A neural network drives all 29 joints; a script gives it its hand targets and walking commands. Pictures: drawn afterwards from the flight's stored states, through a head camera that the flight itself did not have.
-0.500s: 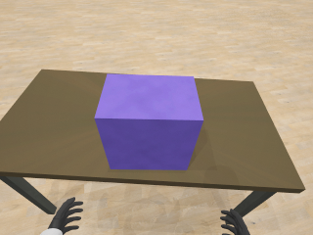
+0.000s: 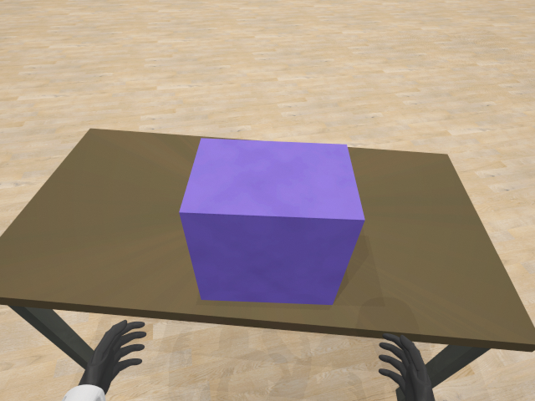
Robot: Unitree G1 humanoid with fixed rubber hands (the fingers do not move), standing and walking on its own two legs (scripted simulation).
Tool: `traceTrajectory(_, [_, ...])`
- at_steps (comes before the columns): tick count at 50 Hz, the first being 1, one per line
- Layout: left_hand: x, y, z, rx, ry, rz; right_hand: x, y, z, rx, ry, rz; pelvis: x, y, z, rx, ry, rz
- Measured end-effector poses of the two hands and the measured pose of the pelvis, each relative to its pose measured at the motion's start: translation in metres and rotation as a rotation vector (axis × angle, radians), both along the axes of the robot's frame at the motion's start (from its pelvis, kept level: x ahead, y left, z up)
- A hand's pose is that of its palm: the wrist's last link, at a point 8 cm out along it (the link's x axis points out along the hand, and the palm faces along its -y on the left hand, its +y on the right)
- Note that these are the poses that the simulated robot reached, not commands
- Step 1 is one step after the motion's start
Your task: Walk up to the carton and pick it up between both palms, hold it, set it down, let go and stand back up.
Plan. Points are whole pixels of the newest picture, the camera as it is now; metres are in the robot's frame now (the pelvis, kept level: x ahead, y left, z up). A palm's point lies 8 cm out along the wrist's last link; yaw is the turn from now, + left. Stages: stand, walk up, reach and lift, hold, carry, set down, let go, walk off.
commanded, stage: reach and lift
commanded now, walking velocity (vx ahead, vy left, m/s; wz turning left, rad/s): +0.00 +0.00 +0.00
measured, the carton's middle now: (270, 226) +0.44 +0.02 -0.01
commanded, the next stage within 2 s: none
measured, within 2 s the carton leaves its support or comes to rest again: neither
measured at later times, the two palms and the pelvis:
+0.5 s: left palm (96, 340) +0.22 +0.27 -0.02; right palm (405, 353) +0.22 -0.20 -0.04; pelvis -0.01 +0.00 -0.01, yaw +2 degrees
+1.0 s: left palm (111, 272) +0.30 +0.26 +0.04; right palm (408, 289) +0.30 -0.20 +0.02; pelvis -0.02 -0.01 +0.00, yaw +1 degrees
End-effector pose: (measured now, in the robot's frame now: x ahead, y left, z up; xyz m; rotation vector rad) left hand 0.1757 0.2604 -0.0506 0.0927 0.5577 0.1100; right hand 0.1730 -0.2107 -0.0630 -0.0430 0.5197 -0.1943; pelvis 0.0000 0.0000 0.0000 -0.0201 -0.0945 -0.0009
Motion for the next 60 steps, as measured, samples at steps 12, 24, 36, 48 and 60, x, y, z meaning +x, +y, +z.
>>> traceTrajectory(12, [0.022, 0.002, 0.011, -0.020, -0.136, -0.006, 0.023, 0.003, 0.011, 0.021, -0.119, -0.003, -0.002, 0.003, -0.004, -0.003, 0.023, 0.010])
traceTrajectory(24, [0.042, 0.011, 0.025, -0.022, -0.254, -0.004, 0.048, 0.012, 0.023, 0.055, -0.234, -0.006, -0.013, 0.004, -0.010, -0.002, 0.050, 0.033])
traceTrajectory(36, [0.078, 0.008, 0.050, -0.036, -0.282, -0.009, 0.082, 0.007, 0.051, 0.054, -0.275, 0.009, -0.022, 0.004, -0.009, 0.003, 0.073, 0.024])
traceTrajectory(48, [0.120, 0.002, 0.081, -0.040, -0.277, -0.001, 0.122, 0.006, 0.082, 0.056, -0.258, 0.024, -0.021, -0.004, -0.004, 0.009, 0.076, 0.024])
traceTrajectory(60, [0.152, 0.008, 0.110, -0.039, -0.286, 0.010, 0.159, 0.014, 0.107, 0.063, -0.279, 0.025, -0.015, -0.006, -0.002, 0.003, 0.103, 0.028])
